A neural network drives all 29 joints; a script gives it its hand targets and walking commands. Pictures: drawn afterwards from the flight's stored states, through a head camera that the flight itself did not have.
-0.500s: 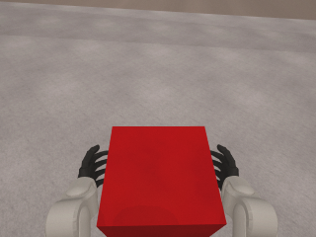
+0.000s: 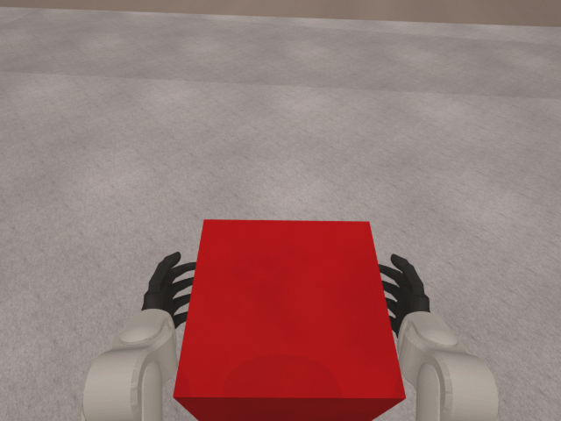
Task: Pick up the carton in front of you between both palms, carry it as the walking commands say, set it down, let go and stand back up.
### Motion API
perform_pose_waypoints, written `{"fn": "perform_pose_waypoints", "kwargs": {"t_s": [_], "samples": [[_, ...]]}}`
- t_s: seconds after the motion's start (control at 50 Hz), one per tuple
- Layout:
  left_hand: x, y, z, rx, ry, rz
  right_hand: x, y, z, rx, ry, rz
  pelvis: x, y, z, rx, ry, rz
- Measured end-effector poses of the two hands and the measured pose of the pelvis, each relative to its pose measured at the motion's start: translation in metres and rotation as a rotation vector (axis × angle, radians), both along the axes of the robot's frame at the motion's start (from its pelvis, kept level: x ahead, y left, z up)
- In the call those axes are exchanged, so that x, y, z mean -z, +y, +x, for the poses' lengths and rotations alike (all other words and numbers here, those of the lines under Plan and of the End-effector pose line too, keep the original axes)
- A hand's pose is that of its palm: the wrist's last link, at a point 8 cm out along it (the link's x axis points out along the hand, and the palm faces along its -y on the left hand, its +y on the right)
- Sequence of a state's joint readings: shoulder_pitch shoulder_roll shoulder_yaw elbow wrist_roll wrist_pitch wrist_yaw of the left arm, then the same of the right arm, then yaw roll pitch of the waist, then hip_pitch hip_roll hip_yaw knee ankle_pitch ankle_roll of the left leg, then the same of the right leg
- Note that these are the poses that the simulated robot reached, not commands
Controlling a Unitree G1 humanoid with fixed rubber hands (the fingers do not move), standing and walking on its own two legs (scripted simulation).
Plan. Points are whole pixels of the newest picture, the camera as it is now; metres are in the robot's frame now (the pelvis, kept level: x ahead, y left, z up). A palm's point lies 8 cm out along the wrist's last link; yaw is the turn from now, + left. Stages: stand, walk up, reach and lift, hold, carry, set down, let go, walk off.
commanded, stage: carry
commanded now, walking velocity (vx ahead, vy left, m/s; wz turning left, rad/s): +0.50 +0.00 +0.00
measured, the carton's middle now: (284, 333) +0.24 +0.00 +0.03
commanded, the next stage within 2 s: none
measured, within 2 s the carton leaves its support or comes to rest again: neither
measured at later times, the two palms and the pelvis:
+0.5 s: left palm (194, 155) +0.57 +0.17 +0.09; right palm (351, 158) +0.55 -0.13 +0.10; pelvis +0.33 +0.03 +0.00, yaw -2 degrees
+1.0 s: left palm (217, 100) +0.79 +0.15 +0.09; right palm (344, 100) +0.78 -0.15 +0.09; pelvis +0.55 +0.01 -0.01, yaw -1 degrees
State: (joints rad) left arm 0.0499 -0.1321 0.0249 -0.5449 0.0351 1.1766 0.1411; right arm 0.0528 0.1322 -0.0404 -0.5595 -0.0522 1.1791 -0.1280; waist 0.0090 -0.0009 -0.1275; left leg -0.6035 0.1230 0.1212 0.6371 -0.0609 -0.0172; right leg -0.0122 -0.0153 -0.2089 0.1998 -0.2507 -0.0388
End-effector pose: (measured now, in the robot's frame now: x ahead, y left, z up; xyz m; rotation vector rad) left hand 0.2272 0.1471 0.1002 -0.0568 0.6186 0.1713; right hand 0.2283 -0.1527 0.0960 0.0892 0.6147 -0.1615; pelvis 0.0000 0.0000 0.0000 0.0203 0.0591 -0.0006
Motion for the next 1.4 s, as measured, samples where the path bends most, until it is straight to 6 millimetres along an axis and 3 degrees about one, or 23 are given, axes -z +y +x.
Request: {"fn": "perform_pose_waypoints", "kwargs": {"t_s": [0.08,0.16,0.22,0.34,0.52,0.62,0.68,0.8,0.94,1.04,1.2,1.4], "samples": [[0.007,0.011,0.063,0.015,-0.013,-0.006,0.004,0.011,0.06,0.011,-0.013,-0.01,0.011,0.013,0.061,0.01,0.003,-0.008],[0.03,0.029,0.131,0.024,0.001,-0.025,0.021,0.029,0.125,0.017,0.002,-0.033,0.03,0.031,0.125,0.033,-0.007,-0.001],[0.041,0.034,0.171,0.038,0.074,-0.034,0.03,0.034,0.159,0.029,0.075,-0.044,0.024,0.04,0.159,0.046,0.001,-0.003],[0.03,0.031,0.24,0.081,0.103,-0.037,0.019,0.032,0.215,0.08,0.104,-0.039,0.001,0.046,0.227,0.049,0.013,-0.035],[0.011,0.02,0.354,0.047,0.006,-0.033,0.001,0.02,0.34,0.047,0.008,-0.034,0.002,0.026,0.348,0.036,0.004,-0.036],[0.019,-0.001,0.425,0.026,-0.028,-0.004,0.016,-0.001,0.419,0.02,-0.028,-0.014,0.025,0.002,0.419,0.017,-0.02,-0.027],[0.025,-0.007,0.456,0.024,0.034,0.025,0.027,-0.008,0.452,0.014,0.034,0.012,0.022,-0.004,0.441,0.009,-0.012,-0.034],[0.017,-0.005,0.494,-0.003,0.059,0.018,0.02,-0.005,0.496,-0.01,0.059,0.009,0.007,-0.006,0.481,-0.003,0.003,-0.016],[0.008,0.004,0.54,0.006,0.005,-0.01,0.003,0.003,0.539,-0.002,0.006,-0.021,0.008,0.002,0.533,0.006,-0.01,-0.028],[0.011,0.007,0.568,0.02,0.018,-0.014,0.004,0.007,0.564,0.008,0.019,-0.03,0.011,0.007,0.558,0.009,0.0,-0.025],[0.015,0.009,0.59,0.031,0.035,-0.009,0.01,0.009,0.582,0.02,0.036,-0.023,0.011,0.013,0.576,0.015,0.008,-0.024],[0.019,0.012,0.591,0.031,0.04,-0.004,0.014,0.012,0.584,0.016,0.041,-0.025,0.012,0.015,0.578,0.015,0.004,-0.026]]}}
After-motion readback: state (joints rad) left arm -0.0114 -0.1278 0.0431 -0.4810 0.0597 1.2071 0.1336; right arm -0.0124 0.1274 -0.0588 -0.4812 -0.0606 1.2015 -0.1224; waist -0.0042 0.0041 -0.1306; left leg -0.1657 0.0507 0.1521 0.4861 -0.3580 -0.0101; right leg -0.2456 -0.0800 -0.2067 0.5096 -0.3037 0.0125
